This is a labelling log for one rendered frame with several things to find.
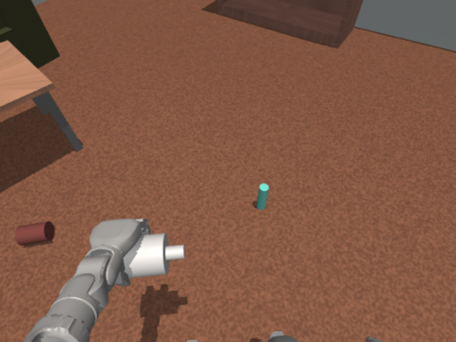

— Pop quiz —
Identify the bookshelf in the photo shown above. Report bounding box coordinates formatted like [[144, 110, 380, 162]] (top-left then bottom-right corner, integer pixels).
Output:
[[218, 0, 363, 48]]

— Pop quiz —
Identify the coffee table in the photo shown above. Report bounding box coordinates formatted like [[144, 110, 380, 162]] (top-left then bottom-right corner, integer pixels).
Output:
[[0, 40, 83, 152]]

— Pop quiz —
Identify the left robot hand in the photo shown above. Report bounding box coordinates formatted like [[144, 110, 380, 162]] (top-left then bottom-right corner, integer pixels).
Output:
[[89, 219, 151, 286]]

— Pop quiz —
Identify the sofa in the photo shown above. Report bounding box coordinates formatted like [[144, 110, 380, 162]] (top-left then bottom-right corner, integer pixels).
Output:
[[0, 0, 60, 68]]

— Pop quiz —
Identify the left robot arm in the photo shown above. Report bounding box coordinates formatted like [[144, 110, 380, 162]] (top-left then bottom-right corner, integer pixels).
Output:
[[23, 245, 123, 342]]

